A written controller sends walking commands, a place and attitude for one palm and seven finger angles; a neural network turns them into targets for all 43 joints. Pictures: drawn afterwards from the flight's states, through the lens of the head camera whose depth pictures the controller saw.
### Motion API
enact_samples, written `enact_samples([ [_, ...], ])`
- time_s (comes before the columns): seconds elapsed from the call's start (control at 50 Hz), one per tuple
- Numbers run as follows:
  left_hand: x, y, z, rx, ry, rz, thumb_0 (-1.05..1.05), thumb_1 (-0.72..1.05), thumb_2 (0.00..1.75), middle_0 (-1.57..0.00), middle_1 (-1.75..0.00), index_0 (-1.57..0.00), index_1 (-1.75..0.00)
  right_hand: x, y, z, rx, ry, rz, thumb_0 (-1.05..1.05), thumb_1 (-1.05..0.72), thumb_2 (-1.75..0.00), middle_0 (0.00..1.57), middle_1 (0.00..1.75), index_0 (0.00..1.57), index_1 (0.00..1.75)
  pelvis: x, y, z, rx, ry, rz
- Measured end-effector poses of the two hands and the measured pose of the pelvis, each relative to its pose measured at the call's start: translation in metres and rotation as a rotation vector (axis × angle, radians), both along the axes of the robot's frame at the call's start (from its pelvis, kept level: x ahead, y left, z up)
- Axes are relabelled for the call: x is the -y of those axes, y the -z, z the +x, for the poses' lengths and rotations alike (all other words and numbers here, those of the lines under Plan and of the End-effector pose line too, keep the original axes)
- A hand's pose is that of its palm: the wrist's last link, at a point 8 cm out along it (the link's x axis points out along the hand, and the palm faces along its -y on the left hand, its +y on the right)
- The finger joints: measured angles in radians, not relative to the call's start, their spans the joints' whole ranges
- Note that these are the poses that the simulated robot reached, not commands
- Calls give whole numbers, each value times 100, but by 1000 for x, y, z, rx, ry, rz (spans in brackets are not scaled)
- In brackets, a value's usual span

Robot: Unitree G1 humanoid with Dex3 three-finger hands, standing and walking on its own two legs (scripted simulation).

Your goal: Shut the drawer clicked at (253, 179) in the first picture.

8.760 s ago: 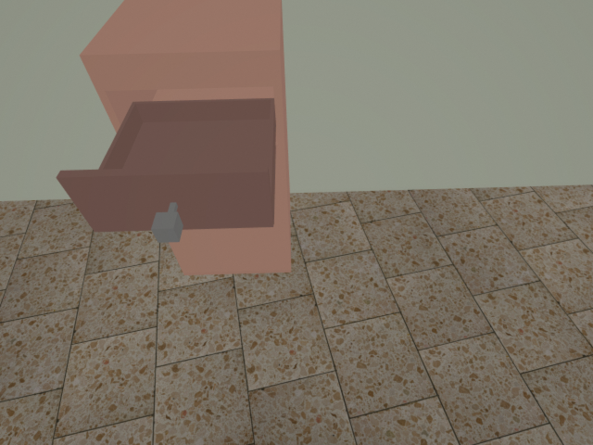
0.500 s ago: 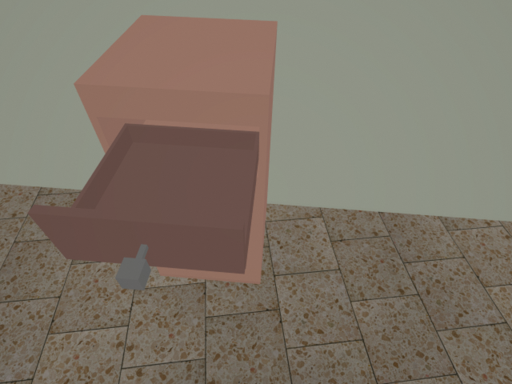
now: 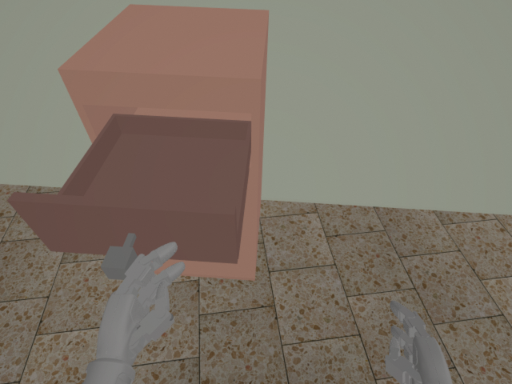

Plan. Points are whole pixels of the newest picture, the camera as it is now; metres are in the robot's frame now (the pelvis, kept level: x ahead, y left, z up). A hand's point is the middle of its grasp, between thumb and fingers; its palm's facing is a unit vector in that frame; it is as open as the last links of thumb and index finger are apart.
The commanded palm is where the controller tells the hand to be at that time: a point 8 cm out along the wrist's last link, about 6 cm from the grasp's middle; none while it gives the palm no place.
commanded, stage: raise the hand and make a fist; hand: left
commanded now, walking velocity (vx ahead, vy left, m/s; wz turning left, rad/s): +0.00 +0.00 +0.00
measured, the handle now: (124, 253) +0.34 +0.25 -0.01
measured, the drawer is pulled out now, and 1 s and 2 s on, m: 0.30 0.30 0.30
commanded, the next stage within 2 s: bring the fist close to the handle in 1.58 s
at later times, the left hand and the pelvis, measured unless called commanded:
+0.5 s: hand (136, 339) +0.19 +0.17 +0.02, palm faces -0.09 -1.00 -0.01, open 3.9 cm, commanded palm +0.14 +0.25 +0.04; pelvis -0.01 -0.01 -0.03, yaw +1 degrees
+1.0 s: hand (93, 335) +0.18 +0.21 +0.07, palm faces +0.00 -1.00 -0.07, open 3.1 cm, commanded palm +0.13 +0.26 +0.08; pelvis +0.01 +0.02 -0.01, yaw +2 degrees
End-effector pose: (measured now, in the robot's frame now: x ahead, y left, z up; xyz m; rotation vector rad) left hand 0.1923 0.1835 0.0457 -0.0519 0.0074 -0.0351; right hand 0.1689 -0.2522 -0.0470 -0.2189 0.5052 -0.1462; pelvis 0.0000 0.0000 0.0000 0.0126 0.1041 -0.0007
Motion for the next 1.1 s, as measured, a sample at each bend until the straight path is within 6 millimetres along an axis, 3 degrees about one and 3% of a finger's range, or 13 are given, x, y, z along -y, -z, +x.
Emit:
enact_samples([
  [0.06,4,30,-24,-40,69,18,1,92,89,-41,-53,-41,-53,3,-11,29,65,-46,-31,1,-90,-90,20,30,20,30,8,15,-1,-29,4,4],
  [0.12,-14,58,-60,-171,6,40,1,91,89,-47,-59,-47,-59,2,-12,53,89,-85,-49,1,-90,-90,19,30,20,30,13,27,-2,-47,-7,-2],
  [0.16,-32,61,-82,-211,-85,68,1,91,89,-52,-63,-51,-64,-3,-6,64,95,-110,-50,1,-90,-90,19,30,20,30,16,34,-2,-58,-20,-14],
  [0.22,-54,42,-99,-135,-193,133,2,91,89,-57,-70,-57,-70,-16,10,72,85,-155,-36,1,-90,-90,19,30,20,30,18,42,-4,-75,-45,-36],
  [0.26,-58,25,-96,-24,-196,160,2,91,90,-61,-74,-61,-74,-27,24,71,72,-187,-15,1,-90,-90,19,30,20,30,19,47,-8,-82,-61,-51],
  [0.32,-47,8,-71,110,-82,162,2,91,90,-67,-81,-66,-81,-40,47,57,34,-200,32,1,-90,-90,19,30,20,30,18,52,-15,-92,-67,-63],
  [0.44,-33,25,-19,-87,151,107,1,91,90,-79,-94,-79,-94,-39,68,4,-112,-61,110,1,-90,-90,20,30,20,30,16,43,-15,-96,-40,-46],
  [0.5,-47,20,-18,-159,63,76,1,90,90,-85,-100,-85,-100,-27,63,-20,-161,38,108,1,-90,-90,20,30,21,30,13,33,-8,-85,-21,-35],
  [0.58,-73,-2,-34,-113,-88,115,2,91,89,-93,-109,-92,-109,-10,54,-36,-193,98,60,2,-90,-90,20,30,20,30,8,25,0,-74,-16,-35],
  [0.66,-86,-5,-50,-91,-99,156,1,91,90,-101,-117,-100,-118,-1,46,-31,-178,78,4,2,-90,-90,20,30,20,30,1,24,0,-73,-29,-46],
  [0.74,-79,4,-56,-114,-12,114,1,91,90,-109,-126,-108,-126,-5,33,-12,-102,38,-29,2,-90,-90,19,30,20,30,-7,24,-1,-71,-36,-57],
  [0.94,-82,-30,-37,27,-46,118,1,90,90,-129,-147,-128,-148,-57,3,37,68,-66,41,1,-90,-90,19,30,20,30,-19,18,6,-35,-41,-65],
  [1.1,-75,-32,-40,-76,-4,120,1,91,90,-137,-157,-137,-157,-85,-3,45,81,-128,94,1,-90,-90,20,30,20,30,-25,10,10,-7,-39,-62],
])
